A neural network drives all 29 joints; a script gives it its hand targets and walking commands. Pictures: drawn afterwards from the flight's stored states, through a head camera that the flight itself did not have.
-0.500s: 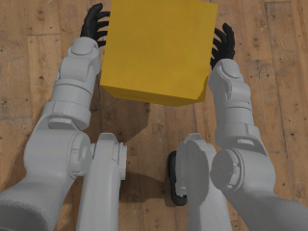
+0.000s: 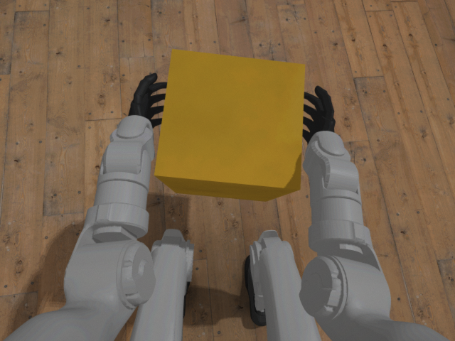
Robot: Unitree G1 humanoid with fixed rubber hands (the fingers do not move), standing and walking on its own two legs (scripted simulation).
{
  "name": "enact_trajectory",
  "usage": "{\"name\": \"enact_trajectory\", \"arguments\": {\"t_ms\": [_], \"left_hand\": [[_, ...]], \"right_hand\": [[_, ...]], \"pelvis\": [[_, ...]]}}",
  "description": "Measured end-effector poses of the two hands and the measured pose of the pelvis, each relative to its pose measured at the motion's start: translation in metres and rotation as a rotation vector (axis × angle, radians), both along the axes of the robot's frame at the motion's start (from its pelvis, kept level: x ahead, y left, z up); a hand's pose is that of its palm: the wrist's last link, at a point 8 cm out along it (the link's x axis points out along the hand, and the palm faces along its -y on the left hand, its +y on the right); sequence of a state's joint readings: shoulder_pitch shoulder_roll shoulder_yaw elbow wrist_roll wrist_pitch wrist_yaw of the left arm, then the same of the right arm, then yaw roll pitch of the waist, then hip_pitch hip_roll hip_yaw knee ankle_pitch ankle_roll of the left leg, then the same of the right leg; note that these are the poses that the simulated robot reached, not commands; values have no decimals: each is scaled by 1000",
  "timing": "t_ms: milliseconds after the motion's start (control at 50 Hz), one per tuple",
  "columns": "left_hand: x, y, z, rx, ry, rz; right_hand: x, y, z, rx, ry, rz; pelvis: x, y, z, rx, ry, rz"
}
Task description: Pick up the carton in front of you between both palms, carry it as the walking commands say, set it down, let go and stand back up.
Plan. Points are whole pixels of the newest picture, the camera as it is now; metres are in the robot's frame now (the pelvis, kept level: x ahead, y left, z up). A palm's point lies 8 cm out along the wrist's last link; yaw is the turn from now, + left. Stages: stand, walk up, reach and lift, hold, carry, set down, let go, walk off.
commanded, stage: reach and lift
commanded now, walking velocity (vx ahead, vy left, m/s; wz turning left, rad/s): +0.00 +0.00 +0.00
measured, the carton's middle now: (228, 140) +0.47 +0.00 -0.12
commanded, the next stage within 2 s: hold in 2.00 s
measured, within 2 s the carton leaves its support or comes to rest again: neither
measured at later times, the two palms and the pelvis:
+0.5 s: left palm (101, 102) +0.43 +0.15 +0.11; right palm (381, 113) +0.42 -0.15 +0.12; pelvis +0.05 +0.00 +0.14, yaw +1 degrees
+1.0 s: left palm out of the picture +0.38 +0.15 +0.26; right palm out of the picture +0.39 -0.15 +0.26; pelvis +0.08 +0.00 +0.24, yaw +1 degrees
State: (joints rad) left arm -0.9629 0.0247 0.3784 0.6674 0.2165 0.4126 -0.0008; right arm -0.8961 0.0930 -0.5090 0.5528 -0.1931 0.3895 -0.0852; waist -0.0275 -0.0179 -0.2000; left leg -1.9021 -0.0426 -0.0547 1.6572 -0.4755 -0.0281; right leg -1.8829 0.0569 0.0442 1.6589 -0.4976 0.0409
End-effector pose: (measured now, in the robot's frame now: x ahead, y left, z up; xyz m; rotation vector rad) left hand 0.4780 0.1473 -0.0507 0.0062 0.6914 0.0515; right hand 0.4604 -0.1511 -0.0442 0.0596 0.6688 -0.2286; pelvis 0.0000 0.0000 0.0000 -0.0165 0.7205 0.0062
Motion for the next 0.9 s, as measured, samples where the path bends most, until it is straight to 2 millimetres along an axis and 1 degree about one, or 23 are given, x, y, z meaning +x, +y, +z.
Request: {"name": "enact_trajectory", "arguments": {"t_ms": [320, 620, 760, 900], "left_hand": [[-33, -1, 107, -8, 9, 29], [-66, 1, 198, -4, 8, 64], [-79, 1, 241, -3, 3, 76], [-92, 2, 283, -1, -13, 89]], "right_hand": [[-27, -1, 107, 7, 8, 17], [-49, 0, 198, 2, 8, 54], [-59, 1, 240, 1, 2, 69], [-68, 2, 281, -8, -12, 92]], "pelvis": [[30, 4, 90, 5, -151, 2], [57, 0, 172, 16, -352, 2], [71, -2, 205, 20, -468, 0], [81, -3, 231, 23, -598, 3]]}}
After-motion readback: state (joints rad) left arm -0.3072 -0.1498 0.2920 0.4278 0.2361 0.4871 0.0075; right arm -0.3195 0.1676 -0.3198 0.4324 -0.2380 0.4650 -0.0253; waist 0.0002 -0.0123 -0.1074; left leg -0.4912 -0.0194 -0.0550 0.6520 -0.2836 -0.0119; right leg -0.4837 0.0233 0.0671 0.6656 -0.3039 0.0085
